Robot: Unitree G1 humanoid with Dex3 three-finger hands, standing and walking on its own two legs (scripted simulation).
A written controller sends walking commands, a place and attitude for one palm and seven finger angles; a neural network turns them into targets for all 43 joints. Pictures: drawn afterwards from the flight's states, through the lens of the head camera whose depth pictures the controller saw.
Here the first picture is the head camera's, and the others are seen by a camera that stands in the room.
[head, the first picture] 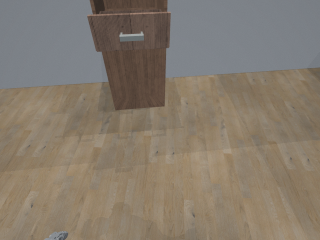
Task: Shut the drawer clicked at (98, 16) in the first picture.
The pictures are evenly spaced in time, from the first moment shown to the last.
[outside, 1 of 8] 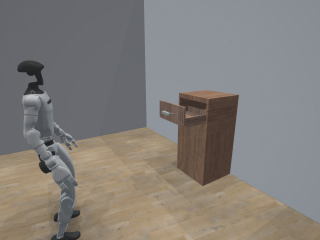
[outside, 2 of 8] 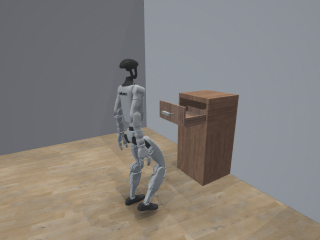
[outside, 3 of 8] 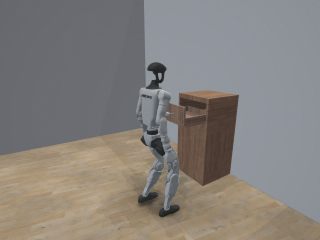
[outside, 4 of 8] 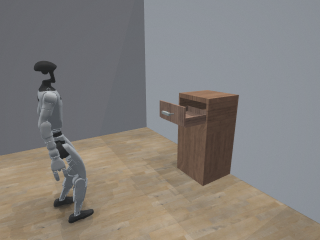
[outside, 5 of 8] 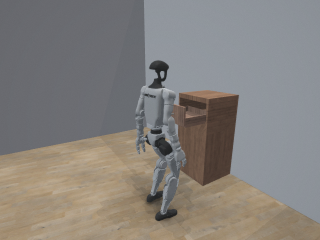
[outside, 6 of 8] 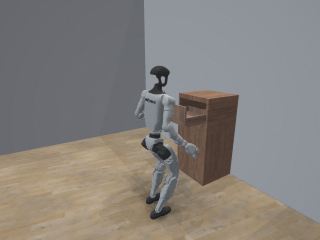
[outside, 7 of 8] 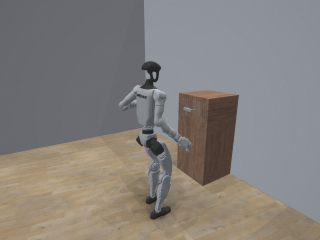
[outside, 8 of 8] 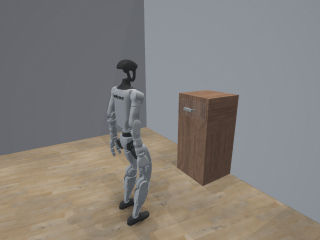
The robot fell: no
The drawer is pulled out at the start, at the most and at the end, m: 0.28 0.28 0.00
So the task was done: yes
